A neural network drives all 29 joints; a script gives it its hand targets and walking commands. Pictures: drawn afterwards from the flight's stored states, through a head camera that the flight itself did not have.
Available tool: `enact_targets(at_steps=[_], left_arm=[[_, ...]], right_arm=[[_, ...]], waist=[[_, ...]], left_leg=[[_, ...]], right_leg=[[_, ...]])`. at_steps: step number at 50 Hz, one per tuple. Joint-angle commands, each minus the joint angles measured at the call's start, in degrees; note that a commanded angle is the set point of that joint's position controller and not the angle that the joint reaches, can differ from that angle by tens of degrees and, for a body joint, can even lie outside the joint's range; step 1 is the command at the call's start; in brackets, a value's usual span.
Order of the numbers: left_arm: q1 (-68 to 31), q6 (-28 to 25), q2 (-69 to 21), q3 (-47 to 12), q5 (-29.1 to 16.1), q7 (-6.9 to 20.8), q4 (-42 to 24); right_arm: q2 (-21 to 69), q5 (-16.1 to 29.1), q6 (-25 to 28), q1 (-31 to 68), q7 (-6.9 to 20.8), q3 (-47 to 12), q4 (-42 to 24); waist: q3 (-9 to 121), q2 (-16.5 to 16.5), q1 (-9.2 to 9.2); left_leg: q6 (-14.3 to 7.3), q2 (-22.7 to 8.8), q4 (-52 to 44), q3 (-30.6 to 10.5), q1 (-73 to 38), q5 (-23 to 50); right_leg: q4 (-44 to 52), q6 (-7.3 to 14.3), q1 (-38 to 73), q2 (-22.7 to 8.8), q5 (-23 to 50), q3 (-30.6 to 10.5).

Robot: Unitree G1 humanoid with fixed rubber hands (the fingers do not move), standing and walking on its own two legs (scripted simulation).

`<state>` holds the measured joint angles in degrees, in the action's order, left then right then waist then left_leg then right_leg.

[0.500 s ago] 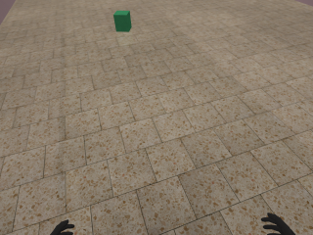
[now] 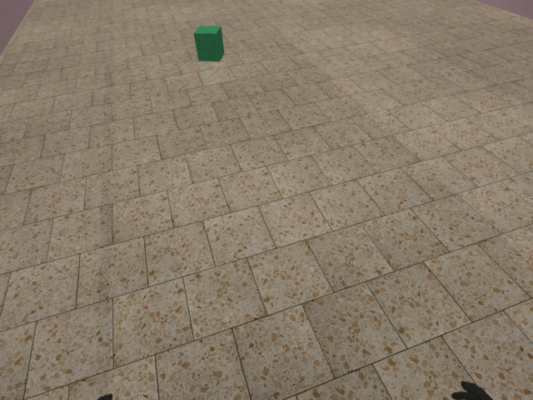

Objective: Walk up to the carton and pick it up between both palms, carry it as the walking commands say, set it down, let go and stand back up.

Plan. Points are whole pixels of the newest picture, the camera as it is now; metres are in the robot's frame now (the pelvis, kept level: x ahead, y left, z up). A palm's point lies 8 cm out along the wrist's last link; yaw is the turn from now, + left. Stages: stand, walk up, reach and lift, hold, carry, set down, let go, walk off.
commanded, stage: walk up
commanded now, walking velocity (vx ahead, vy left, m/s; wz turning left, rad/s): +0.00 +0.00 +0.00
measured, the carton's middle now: (209, 43) +3.28 +0.52 -0.65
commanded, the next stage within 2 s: none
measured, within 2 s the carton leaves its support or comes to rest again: neither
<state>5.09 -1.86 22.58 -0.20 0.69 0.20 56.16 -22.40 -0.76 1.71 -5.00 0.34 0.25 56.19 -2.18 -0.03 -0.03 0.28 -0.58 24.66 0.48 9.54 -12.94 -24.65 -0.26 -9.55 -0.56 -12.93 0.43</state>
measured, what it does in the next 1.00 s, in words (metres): walks ahead: left foot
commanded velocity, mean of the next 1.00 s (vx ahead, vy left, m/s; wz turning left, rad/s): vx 0.49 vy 0.01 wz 0.10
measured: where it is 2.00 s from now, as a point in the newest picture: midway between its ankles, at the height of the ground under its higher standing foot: (242, 274)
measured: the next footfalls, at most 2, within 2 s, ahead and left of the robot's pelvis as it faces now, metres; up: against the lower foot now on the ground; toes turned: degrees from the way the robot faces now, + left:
left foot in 0.56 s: +0.24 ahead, +0.18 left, +0.00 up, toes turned +12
right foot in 1.02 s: +0.51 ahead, -0.08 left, +0.00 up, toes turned -2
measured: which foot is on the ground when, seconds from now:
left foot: down 0.00-0.20, up 0.22-0.54, down 0.56-1.00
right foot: down 0.00-0.56, up 0.58-1.00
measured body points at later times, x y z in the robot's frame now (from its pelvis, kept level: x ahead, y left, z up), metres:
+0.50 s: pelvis +0.10 +0.03 +0.00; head +0.13 +0.03 +0.45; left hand -0.04 +0.28 -0.13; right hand +0.31 -0.19 -0.12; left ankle +0.19 +0.18 -0.72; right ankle +0.00 -0.14 -0.74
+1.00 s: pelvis +0.35 +0.04 -0.01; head +0.37 +0.04 +0.44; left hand +0.50 +0.29 -0.13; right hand +0.29 -0.21 -0.16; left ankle +0.20 +0.18 -0.74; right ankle +0.47 -0.08 -0.73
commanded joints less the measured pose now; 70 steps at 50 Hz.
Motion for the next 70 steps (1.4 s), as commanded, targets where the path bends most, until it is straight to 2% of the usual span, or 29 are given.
enact_targets(at_steps=[1,3,4,5,9,10,11,12,13,15,18,23,25,27,28,29,30,32,35,45,48,50,51,52,53,56,58,61,70], left_arm=[[-2.7,-0.5,9.7,1.9,0.0,-0.3,-1.7],[-2.8,-0.5,9.7,1.8,0.0,-0.3,-1.2],[-5.1,4.0,4.9,4.5,1.6,3.2,-5.9],[-6.5,3.6,2.2,3.5,0.0,2.1,-8.1],[17.7,0.5,3.0,4.9,-0.2,0.5,-0.8],[23.4,0.0,5.7,5.5,0.6,-0.2,0.9],[26.6,-0.6,8.1,5.8,1.9,-1.2,1.3],[23.2,-0.7,10.8,5.5,1.3,-1.8,-0.1],[18.8,-0.8,10.8,5.6,1.0,-1.8,-1.4],[12.3,-1.8,6.6,5.1,0.8,-1.5,-3.2],[16.1,-3.2,2.2,4.3,0.7,-0.4,-2.7],[22.9,-2.7,3.4,4.5,0.8,-0.1,-0.2],[22.9,-2.3,3.1,4.2,0.4,-0.1,0.4],[22.9,-2.2,1.0,3.3,0.0,-0.1,0.0],[23.2,-2.1,-1.5,2.6,0.2,-0.3,-1.3],[21.6,-2.5,-5.0,2.0,0.6,-0.7,-3.8],[19.0,-2.0,-1.7,2.7,1.6,-0.6,-3.9],[17.9,-1.6,-2.4,2.4,0.5,0.1,-2.5],[19.0,-0.1,-4.4,2.7,1.2,1.4,-1.1],[-3.1,0.9,-6.3,3.2,0.3,3.7,-5.9],[-3.2,0.1,-5.4,3.7,0.9,2.7,-6.4],[7.0,-1.4,-3.6,4.5,1.2,1.2,-2.9],[17.2,-2.4,0.8,5.9,2.1,0.2,0.1],[25.9,-2.7,9.5,7.7,2.7,-0.8,1.6],[27.1,-1.7,10.6,7.6,0.8,-1.2,2.4],[11.0,-2.1,-0.1,5.6,0.6,-1.1,-1.2],[11.6,-2.8,-2.9,4.8,0.4,-0.6,-0.6],[17.2,-3.4,-2.6,4.5,0.3,-0.5,0.9],[24.3,-2.7,0.7,5.2,0.7,-1.2,1.3]], right_arm=[[-9.7,0.0,0.5,2.7,-0.2,1.9,-1.7],[-9.7,0.0,0.5,2.8,-0.3,1.9,-1.1],[-11.9,-0.4,-4.3,-15.8,-3.5,6.1,1.8],[-7.9,-0.6,-3.7,-7.1,-0.1,4.1,0.0],[-7.4,-0.7,-2.7,4.5,1.6,4.3,-7.2],[-4.6,-0.8,-2.0,5.4,1.2,3.6,-9.1],[-0.5,-1.7,-1.4,8.9,1.0,2.2,-12.5],[0.6,-2.7,-1.5,8.3,1.2,2.1,-13.3],[-1.1,-2.9,-1.6,7.1,1.9,2.8,-12.3],[-2.0,-2.3,-1.8,1.5,3.9,3.3,-9.9],[0.7,-0.9,-2.0,0.7,4.7,2.6,-9.0],[4.0,0.1,-1.7,9.4,4.7,1.2,-10.2],[3.7,-0.3,-1.1,6.4,4.1,1.6,-9.0],[-0.6,-1.0,-0.1,-6.6,3.0,3.4,-4.5],[-5.2,-2.0,0.4,-17.1,2.3,4.8,-1.9],[-11.0,-2.2,0.9,-25.8,1.2,6.2,-0.7],[-11.2,-0.1,1.0,-23.8,0.7,6.1,-0.9],[-3.7,-0.1,1.6,-11.5,1.0,4.3,-1.8],[2.5,0.0,2.8,-8.0,1.5,3.2,-2.2],[2.1,-0.8,3.1,-17.7,0.4,3.4,0.8],[0.0,-0.7,2.7,-21.1,-0.3,4.2,1.4],[-1.0,0.2,2.4,-20.1,-0.6,4.2,1.2],[2.0,0.1,2.5,-20.9,-0.6,3.1,0.5],[6.1,-0.3,2.5,-21.3,-0.4,2.0,-2.3],[3.6,-1.1,2.0,-20.3,-0.1,2.8,-3.6],[4.5,-0.9,1.1,-18.5,0.9,3.4,-2.4],[5.9,-1.4,-0.1,-19.3,1.6,3.3,-1.6],[6.6,-1.7,-1.6,-14.5,2.4,3.0,-2.7],[6.9,-0.7,-1.6,4.4,4.9,1.8,-8.4]], waist=[[3.4,0.1,0.02],[3.3,0.1,0.04],[0.9,0.6,-5.89],[-2.4,18.9,-2.27],[0.3,1.8,10.51],[0.6,-8.6,12.51],[-1.3,-15.2,13.06],[-2.1,-7.2,10.39],[-3.6,-2.4,7.28],[-6.2,-2.3,2.33],[-7.0,-9.0,2.26],[-8.2,-11.7,5.69],[-5.8,-12.4,3.51],[1.8,-3.6,-2.55],[9.6,4.2,-6.31],[15.9,14.4,-10.11],[14.9,6.4,-8.19],[1.7,4.7,-1.8],[-1.0,8.1,1.86],[-7.2,14.0,-1.46],[-6.6,9.7,-1.56],[0.4,2.9,3.37],[8.1,-4.4,7.42],[12.4,-19.5,9.4],[17.0,-13.8,7.86],[2.1,-8.5,0.85],[0.2,-9.2,-0.41],[-1.6,-9.3,0.62],[-7.9,-10.6,5.22]], left_leg=[[-2.1,-6.0,-5.2,-5.4,-0.7,6.4],[-2.0,-6.0,-5.7,-5.4,-0.8,6.2],[-6.1,-22.3,-12.9,-28.5,-11.9,-34.4],[-9.6,-17.5,-15.0,-24.1,1.1,-34.0],[-6.0,-4.2,-1.3,-6.0,23.1,-29.3],[-5.2,-0.7,13.1,-3.1,32.3,-26.6],[-3.6,1.4,31.9,-2.1,41.9,-21.2],[-2.2,-3.1,37.9,-5.0,44.6,-13.9],[-1.2,-5.5,41.5,-7.5,42.5,-8.0],[0.6,-7.0,41.6,-7.4,34.6,-0.7],[1.5,-5.4,32.2,-2.0,25.9,2.4],[0.7,-1.4,11.6,6.7,15.2,0.3],[0.0,-0.2,8.1,8.7,8.0,-1.0],[-1.1,1.4,3.1,10.4,-11.7,-0.6],[-3.9,-8.0,1.2,-2.4,-24.6,-9.0],[-8.6,-29.5,-11.3,-33.8,-32.9,-19.2],[-8.7,-32.1,-13.5,-37.5,-26.7,-19.4],[-7.7,-23.0,-13.1,-20.6,-10.2,-4.7],[-5.6,-16.6,-14.7,-9.9,-0.9,3.9],[-6.0,-11.4,-17.1,4.1,0.9,5.0],[-7.2,-14.2,-11.7,-0.1,-0.8,9.3],[-5.9,-11.2,4.0,3.0,2.5,18.0],[-3.9,-6.7,19.9,5.4,10.7,10.3],[-1.0,1.4,37.9,6.6,26.3,-17.9],[-1.5,-1.2,47.6,-3.8,27.1,-18.8],[0.0,-7.2,46.7,-3.7,25.5,-2.5],[0.9,-6.7,44.0,-1.9,20.9,0.1],[1.5,-6.5,39.1,0.0,22.5,3.1],[2.3,-4.7,11.8,5.9,18.7,7.9]], right_leg=[[5.1,2.3,0.9,-6.0,6.8,-5.5],[5.6,2.2,1.0,-6.1,6.6,-5.5],[-18.4,1.3,-22.2,-1.6,-24.1,2.6],[-26.6,0.3,-19.1,-3.1,-18.1,1.9],[-2.2,-1.6,15.1,1.3,-10.9,11.6],[4.3,-0.2,23.1,-6.3,-16.3,0.7],[12.1,2.3,24.0,-19.7,-24.7,-20.1],[21.1,8.4,16.2,-30.9,-39.1,-36.3],[22.1,9.5,11.9,-30.3,-40.1,-36.7],[19.0,6.0,5.2,-24.3,-24.7,-21.4],[17.9,4.0,1.8,-17.1,-6.1,-4.6],[17.2,4.6,1.1,-16.2,0.9,2.4],[12.4,5.2,-0.2,-16.0,1.6,3.9],[-7.2,3.9,-7.1,-11.9,11.5,7.7],[-25.4,2.3,-16.2,-8.1,3.0,9.7],[-43.3,1.4,-32.1,-1.9,-20.7,6.8],[-48.9,1.8,-31.7,-5.2,-18.7,-2.6],[-46.2,1.2,-27.2,-9.7,-7.1,-2.2],[-41.7,-0.5,-21.0,-9.4,-1.3,-0.3],[-16.1,-1.3,-15.4,-5.3,4.6,5.5],[-11.1,-1.2,-12.3,-4.3,-0.7,6.3],[-3.1,-0.3,3.7,-2.8,0.5,8.0],[-1.7,1.2,17.0,-8.8,-1.8,0.6],[7.7,5.4,24.7,-27.3,-5.5,-28.1],[10.6,8.3,23.2,-30.2,-7.0,-38.0],[11.1,6.7,6.1,-21.0,-0.7,-18.4],[10.9,5.1,0.9,-18.5,11.2,-9.5],[11.1,4.5,1.8,-17.8,17.6,-5.0],[17.3,4.5,2.5,-18.2,7.4,0.0]])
